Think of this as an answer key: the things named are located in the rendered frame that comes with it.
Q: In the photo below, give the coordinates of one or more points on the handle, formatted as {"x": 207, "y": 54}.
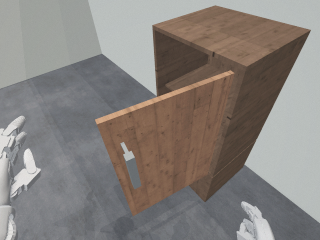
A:
{"x": 131, "y": 166}

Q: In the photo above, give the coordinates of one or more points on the robot left hand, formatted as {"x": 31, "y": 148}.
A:
{"x": 10, "y": 143}

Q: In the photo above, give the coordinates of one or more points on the robot left forearm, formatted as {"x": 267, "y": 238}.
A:
{"x": 8, "y": 229}

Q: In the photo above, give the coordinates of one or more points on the cupboard door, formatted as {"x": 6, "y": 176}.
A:
{"x": 172, "y": 138}

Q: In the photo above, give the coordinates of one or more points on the robot right hand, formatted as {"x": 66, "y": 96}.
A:
{"x": 258, "y": 230}

